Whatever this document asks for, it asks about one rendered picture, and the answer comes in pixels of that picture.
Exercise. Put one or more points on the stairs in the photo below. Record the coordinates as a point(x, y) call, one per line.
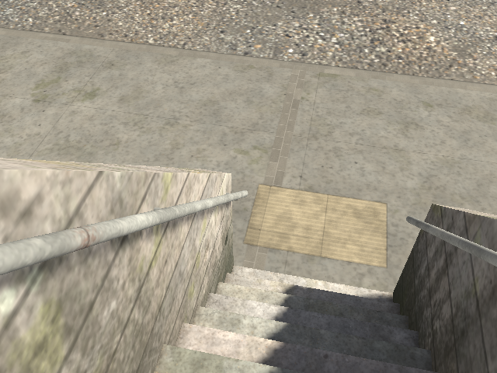
point(264, 322)

